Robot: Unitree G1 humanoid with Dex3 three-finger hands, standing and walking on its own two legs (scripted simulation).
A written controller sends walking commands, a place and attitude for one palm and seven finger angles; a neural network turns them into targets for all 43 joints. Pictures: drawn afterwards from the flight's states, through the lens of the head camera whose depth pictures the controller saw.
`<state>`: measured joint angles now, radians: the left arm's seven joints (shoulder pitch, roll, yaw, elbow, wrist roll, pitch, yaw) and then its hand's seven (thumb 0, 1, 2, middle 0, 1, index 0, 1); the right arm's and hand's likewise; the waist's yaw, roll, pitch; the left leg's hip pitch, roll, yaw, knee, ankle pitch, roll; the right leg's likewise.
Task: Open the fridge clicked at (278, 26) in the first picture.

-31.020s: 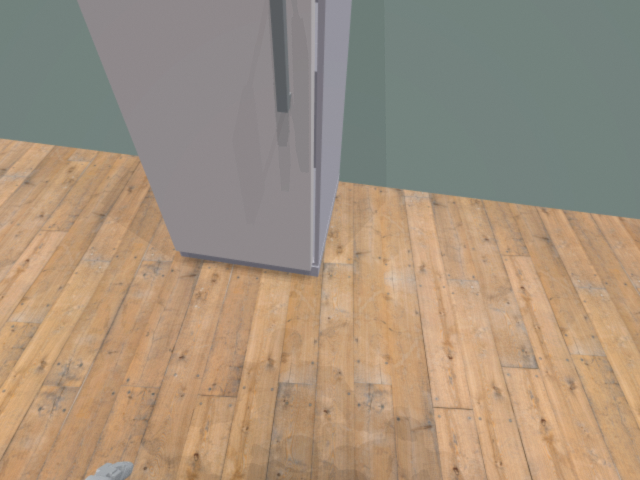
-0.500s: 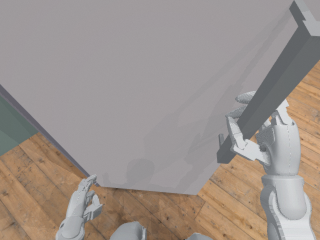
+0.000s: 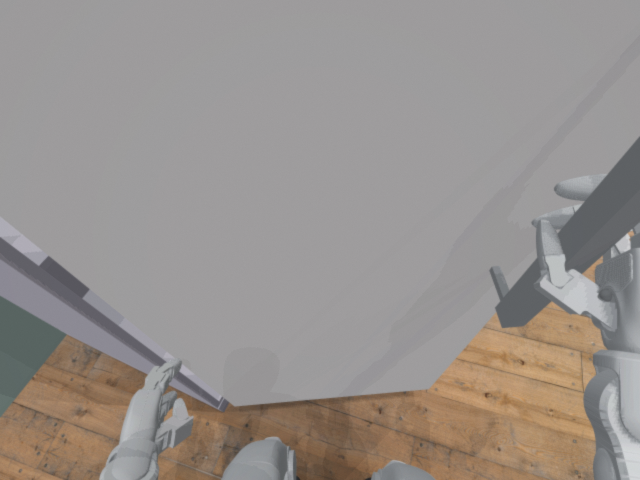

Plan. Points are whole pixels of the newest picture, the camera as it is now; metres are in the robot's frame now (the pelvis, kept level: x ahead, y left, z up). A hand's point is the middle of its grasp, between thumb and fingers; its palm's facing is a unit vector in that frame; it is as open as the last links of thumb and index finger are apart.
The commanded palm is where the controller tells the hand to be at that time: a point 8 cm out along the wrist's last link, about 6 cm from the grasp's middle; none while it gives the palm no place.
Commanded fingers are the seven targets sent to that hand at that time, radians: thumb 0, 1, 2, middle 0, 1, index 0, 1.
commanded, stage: walk backward, drawing the door open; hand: right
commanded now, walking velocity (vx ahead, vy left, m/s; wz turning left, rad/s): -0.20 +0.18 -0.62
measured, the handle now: (571, 215) +0.33 -0.18 +0.19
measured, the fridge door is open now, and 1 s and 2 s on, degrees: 62 69 69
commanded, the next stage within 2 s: stop walking and hold the door back in 0.18 s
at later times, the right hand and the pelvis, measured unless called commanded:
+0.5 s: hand (570, 378) +0.20 -0.16 +0.17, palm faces +0.58 +0.78 -0.24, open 6.2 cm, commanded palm +0.18 -0.20 +0.17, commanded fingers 0.00 -0.90 -0.90 0.45 1.40 0.45 1.40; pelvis -0.06 +0.15 +0.02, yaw -14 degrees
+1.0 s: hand (561, 322) +0.24 -0.16 +0.18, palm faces +0.43 +0.89 -0.17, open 5.8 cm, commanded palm +0.20 -0.20 +0.17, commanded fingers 0.00 -0.90 -0.90 0.45 1.40 0.45 1.40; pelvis -0.12 +0.13 +0.03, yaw -15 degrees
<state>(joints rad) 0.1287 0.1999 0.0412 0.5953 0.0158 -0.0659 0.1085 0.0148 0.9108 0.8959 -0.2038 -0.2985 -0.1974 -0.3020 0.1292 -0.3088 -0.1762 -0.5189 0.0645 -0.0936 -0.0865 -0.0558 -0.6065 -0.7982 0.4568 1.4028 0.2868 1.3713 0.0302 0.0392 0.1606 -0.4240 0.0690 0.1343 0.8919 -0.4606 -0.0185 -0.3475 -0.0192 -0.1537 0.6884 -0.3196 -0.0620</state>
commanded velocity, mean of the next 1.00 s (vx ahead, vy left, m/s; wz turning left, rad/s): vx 0.06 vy -0.02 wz -0.13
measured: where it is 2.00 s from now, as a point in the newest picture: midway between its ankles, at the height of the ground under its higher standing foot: outside the picture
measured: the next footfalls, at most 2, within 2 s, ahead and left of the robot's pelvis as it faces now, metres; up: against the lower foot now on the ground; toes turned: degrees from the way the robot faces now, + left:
left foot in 0.32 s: +0.05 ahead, +0.27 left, +0.00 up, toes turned -9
right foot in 0.68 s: -0.07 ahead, +0.01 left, +0.00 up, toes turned -17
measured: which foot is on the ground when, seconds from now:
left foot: up 0.00-0.30, down 0.32-0.68, up 0.70-1.00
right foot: down 0.00-0.32, up 0.34-0.66, down 0.68-1.00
